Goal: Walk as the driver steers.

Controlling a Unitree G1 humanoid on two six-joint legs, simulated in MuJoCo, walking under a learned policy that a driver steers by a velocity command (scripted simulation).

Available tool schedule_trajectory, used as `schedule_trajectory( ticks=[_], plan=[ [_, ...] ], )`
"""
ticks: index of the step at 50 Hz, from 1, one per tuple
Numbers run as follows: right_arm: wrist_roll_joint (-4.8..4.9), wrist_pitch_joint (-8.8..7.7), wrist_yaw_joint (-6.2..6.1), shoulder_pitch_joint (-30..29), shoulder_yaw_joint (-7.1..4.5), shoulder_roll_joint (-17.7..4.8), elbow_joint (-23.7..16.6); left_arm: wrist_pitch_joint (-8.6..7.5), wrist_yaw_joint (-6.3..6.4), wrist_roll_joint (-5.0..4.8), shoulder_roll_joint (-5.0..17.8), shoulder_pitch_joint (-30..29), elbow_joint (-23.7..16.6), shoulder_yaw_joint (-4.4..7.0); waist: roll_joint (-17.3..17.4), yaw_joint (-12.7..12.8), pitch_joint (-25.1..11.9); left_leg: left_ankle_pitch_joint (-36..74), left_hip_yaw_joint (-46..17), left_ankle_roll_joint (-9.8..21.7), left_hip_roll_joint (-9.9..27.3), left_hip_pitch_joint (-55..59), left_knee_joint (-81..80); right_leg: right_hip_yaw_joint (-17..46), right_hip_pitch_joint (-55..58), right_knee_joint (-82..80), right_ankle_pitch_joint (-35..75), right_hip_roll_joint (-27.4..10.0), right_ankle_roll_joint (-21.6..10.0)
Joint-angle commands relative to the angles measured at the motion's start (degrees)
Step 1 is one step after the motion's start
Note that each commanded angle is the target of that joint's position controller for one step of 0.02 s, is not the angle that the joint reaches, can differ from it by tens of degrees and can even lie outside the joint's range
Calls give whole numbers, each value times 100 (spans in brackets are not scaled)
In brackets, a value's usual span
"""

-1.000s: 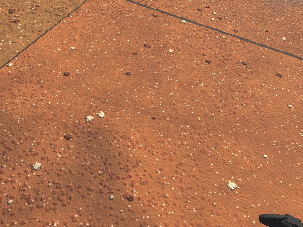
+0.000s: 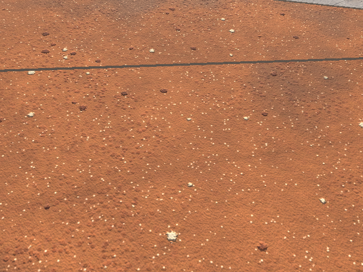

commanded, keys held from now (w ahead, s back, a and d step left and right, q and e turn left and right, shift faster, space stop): w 0.48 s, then no key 0.52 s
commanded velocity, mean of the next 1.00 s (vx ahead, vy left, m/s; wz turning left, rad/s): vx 0.30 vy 0.00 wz -0.04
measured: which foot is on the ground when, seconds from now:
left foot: down 0.00-0.12, up 0.14-0.56, down 0.58-1.00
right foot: up 0.00-0.10, down 0.12-0.60, up 0.62-0.94, down 0.96-1.00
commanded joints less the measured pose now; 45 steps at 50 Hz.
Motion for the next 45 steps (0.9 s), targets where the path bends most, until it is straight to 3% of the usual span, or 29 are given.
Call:
schedule_trajectory(
  ticks=[1,3,5,6,7,8,9,10,12,15,19,22,25,27,28,29,30,31,32,33,34,36,38,41,45],
  plan=[
    [57,-91,42,-66,-285,-1260,-295,-257,-55,-56,316,-710,-589,19,1091,-116,275,-734,-1129,1105,1194,-225,-933,-357,155,-952,47,82,-108],
    [129,-67,96,-119,-267,-1262,-280,-294,-70,-86,366,-357,-460,46,969,141,273,-793,-1086,1053,1217,-609,-745,-464,969,-1694,647,158,-282],
    [75,-89,139,-103,-142,-936,-248,-277,-13,-120,507,395,-214,135,773,545,21,-612,-852,779,1007,-1226,-123,-318,2307,-2002,732,122,-474],
    [-19,-139,181,-263,-5,-533,-328,-273,46,-106,740,1091,-108,209,228,881,-349,-571,-341,429,581,-1819,1190,638,3253,-2276,370,-612,-713],
    [-27,-280,166,-311,87,-236,-663,-241,40,-12,1504,1529,-67,390,-1439,900,-644,-1359,454,67,-51,-3236,3023,2849,3958,-2871,-811,-1919,-1489],
    [84,-363,134,-577,-64,-810,-715,-307,-25,38,1192,1605,-33,319,-1035,1025,-320,-1902,-15,61,80,-3864,4136,3716,3580,-3238,-1506,-2180,-1930],
    [171,-395,168,-548,-142,-1014,-702,-367,-57,53,860,1301,-67,195,-845,815,150,-1427,-149,193,363,-4198,4522,3240,3334,-3284,-1647,-1993,-1822],
    [159,-406,192,-512,-131,-952,-617,-407,-80,72,665,1065,-129,134,-747,708,294,-947,-111,253,498,-4177,4548,2715,3123,-3363,-1282,-1694,-1692],
    [23,-404,240,-606,-134,-841,-596,-408,-96,60,497,773,-153,63,-543,543,510,-293,-90,208,697,-3993,4167,1941,2690,-3535,-8,-1381,-1519],
    [-15,-348,303,-762,-61,-592,-634,-412,-66,43,561,771,-118,90,-411,478,451,435,127,-28,647,-3753,3563,1182,2419,-3708,1419,-1141,-1514],
    [-14,-340,341,-1500,66,-353,-891,-398,-1,9,697,984,54,128,-376,650,545,1512,313,-199,405,-3062,1997,470,1949,-3792,1909,-904,-1395],
    [32,-357,412,-1954,87,-392,-1062,-394,18,-40,786,1278,246,159,-346,743,678,1896,307,-101,262,-2724,1382,429,2001,-3814,1811,-1084,-1367],
    [14,-389,479,-2046,44,-547,-1152,-333,41,-62,810,1300,387,182,-325,584,690,1606,222,149,192,-2657,985,390,2587,-3427,2613,-1291,-1200],
    [-76,-407,458,-1514,-65,-766,-1024,-256,79,-14,934,1225,404,213,-525,269,169,1354,437,328,-131,-1770,952,292,2867,-2552,4586,-1185,-981],
    [-111,-408,408,-752,-172,-956,-797,-213,99,3,901,1119,376,187,-498,-148,-362,1710,584,485,-276,-718,802,112,2725,-1585,5318,-917,-780],
    [-174,-396,336,-20,-240,-1233,-634,-211,122,78,745,1211,286,115,-259,-404,-1067,3098,114,732,310,869,1076,12,1862,-324,4397,-619,-523],
    [-307,-337,292,392,-308,-1717,-588,-260,53,150,12,2149,256,-108,1289,-29,-2144,4415,-2183,1846,2137,3303,1377,-92,-345,2271,131,290,-56],
    [-156,-281,316,555,-227,-1298,-544,-306,44,41,274,2369,553,-79,1408,-224,-3068,4191,-3373,2169,2445,3385,787,842,-593,3303,-1943,642,15],
    [-79,-236,313,66,-158,-1096,-598,-303,39,-153,768,1738,426,77,1003,-206,-2122,3765,-2461,1884,2154,2512,566,866,-935,3468,-1745,274,-26],
    [-50,-225,296,-395,-95,-883,-619,-279,79,-149,763,1227,256,55,682,-48,-1308,3586,-1788,1645,1866,1642,408,520,-1074,3110,-1406,-32,-42],
    [-71,-230,290,-725,-19,-657,-607,-228,130,-40,693,937,227,55,374,106,-758,3699,-1345,1529,1609,762,209,359,-945,2695,-1126,-233,-2],
    [-214,-265,311,-1069,14,-548,-548,-37,188,47,485,1147,287,52,545,473,-557,3655,-852,1433,1336,-462,-187,318,69,2069,-665,-425,39],
    [-257,-315,327,-1339,15,-554,-448,77,232,71,187,1304,327,-23,665,666,-491,3837,-437,1472,1214,-1067,-371,206,628,1206,-531,-440,110],
    [-220,-259,268,-1367,-32,-719,-271,125,250,114,149,934,254,-71,711,552,-615,3201,-229,1391,1135,-1081,-454,133,1003,82,250,-451,89],
    [-165,-77,224,-1309,-3,-768,-91,199,223,108,306,454,201,-12,555,431,-291,238,-439,1167,1058,-1272,-612,58,1346,-829,804,-353,-34]
  ],
)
